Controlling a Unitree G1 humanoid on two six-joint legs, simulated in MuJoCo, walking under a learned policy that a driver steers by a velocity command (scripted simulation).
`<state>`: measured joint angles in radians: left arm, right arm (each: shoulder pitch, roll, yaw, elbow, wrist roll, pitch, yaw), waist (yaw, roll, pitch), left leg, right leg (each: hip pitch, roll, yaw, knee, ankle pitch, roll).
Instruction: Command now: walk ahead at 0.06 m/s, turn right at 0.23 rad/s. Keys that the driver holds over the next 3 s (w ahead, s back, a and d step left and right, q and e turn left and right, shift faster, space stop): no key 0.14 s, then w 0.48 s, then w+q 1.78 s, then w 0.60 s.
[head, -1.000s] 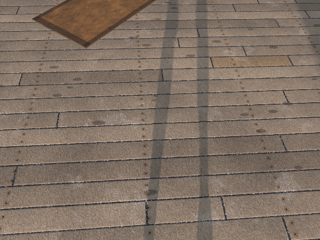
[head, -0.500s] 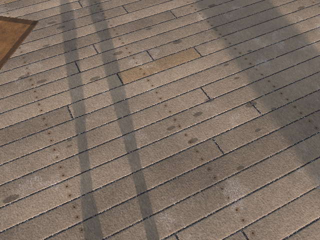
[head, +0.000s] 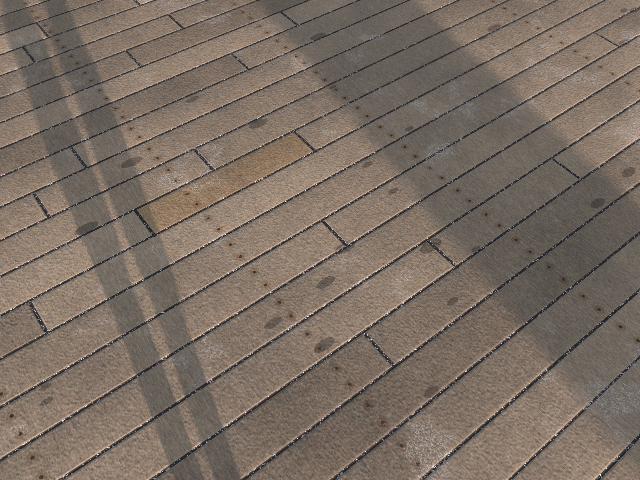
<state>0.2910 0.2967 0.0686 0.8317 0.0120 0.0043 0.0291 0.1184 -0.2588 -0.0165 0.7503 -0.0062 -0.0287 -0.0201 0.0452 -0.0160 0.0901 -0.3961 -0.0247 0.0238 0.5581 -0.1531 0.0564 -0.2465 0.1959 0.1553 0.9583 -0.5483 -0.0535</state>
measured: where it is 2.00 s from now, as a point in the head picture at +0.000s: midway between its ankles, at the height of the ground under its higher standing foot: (240, 309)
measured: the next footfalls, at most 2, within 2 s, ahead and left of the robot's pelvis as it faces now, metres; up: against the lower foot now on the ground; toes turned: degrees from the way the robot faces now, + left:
right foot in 0.32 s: +0.03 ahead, -0.10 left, +0.00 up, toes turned +1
left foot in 0.72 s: +0.29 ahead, +0.14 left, +0.00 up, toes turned +5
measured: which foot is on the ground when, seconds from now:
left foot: down 0.00-0.30, up 0.32-0.70, down 0.72-1.00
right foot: up 0.00-0.30, down 0.32-0.76, up 0.78-1.00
